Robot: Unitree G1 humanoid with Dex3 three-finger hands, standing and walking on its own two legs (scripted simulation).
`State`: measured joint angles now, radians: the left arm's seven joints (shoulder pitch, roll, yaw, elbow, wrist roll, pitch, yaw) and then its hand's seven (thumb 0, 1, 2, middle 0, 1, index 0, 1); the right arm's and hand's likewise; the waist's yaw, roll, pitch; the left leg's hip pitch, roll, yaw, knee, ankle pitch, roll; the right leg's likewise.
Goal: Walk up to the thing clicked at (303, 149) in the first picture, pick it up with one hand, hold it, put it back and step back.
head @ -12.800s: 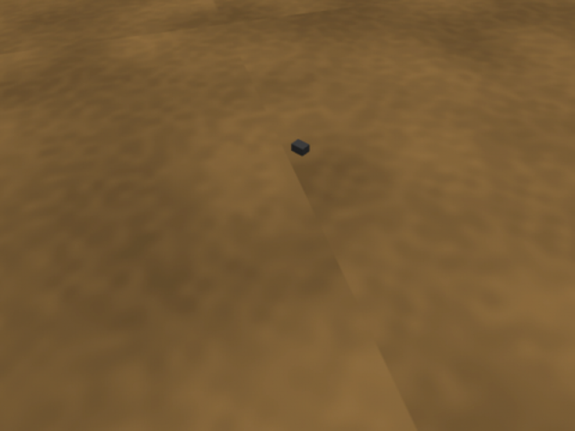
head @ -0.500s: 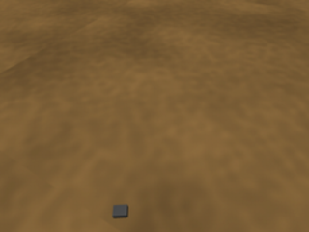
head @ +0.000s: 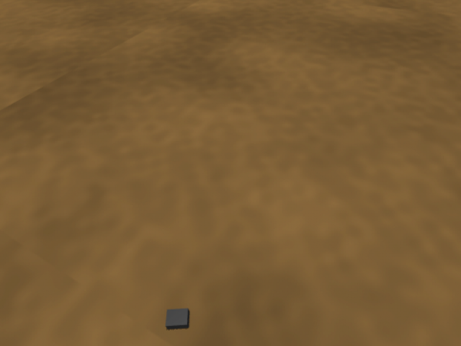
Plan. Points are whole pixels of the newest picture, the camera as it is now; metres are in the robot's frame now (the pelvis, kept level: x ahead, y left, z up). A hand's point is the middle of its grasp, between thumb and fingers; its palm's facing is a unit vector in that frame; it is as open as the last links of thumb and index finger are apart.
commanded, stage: stand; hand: left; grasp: from above
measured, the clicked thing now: (177, 318) +0.39 +0.27 -0.76
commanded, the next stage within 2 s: rise first in 0.44 s
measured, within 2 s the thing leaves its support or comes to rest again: neither
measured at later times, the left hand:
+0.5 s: hand out of the picture +0.07 +0.25 -0.16, palm faces -0.03 -0.94 -0.35, open 7.4 cm
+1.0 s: hand out of the picture +0.13 +0.26 -0.20, palm faces -0.09 -0.90 -0.42, open 12.1 cm
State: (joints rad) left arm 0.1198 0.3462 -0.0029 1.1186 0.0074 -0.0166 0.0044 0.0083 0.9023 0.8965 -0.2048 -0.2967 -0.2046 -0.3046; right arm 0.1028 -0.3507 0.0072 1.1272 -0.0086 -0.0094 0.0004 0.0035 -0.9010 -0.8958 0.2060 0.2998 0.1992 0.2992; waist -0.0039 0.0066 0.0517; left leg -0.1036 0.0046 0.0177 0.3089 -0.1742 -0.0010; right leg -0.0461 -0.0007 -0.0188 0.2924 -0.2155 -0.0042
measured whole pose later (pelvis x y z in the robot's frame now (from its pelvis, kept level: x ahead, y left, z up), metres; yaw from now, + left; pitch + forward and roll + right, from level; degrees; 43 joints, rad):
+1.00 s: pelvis -0.02 +0.01 -0.05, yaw +0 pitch +12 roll -1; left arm 0.06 0.31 0.14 0.84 0.18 0.12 0.02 0.01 -0.16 0.83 -0.27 -0.83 -0.27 -0.84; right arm 0.25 -0.24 -0.03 0.65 0.03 -0.05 -0.01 0.01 -0.91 -0.89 0.21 0.30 0.20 0.30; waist -0.03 0.01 -0.06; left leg -0.66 0.02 0.02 0.85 -0.38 0.01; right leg -0.60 0.00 -0.02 0.82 -0.43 0.00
